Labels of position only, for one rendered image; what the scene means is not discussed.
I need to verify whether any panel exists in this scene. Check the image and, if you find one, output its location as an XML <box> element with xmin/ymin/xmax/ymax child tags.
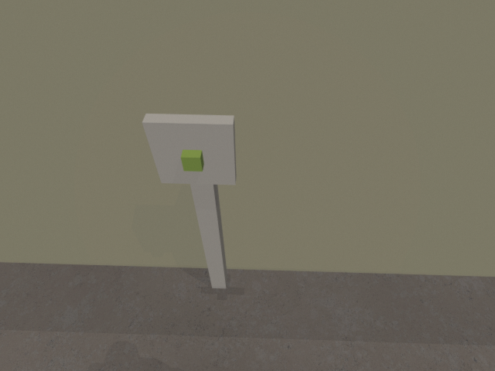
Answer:
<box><xmin>142</xmin><ymin>114</ymin><xmax>236</xmax><ymax>288</ymax></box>

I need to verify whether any button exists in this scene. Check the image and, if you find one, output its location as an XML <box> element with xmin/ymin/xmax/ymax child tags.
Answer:
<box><xmin>181</xmin><ymin>150</ymin><xmax>204</xmax><ymax>172</ymax></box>

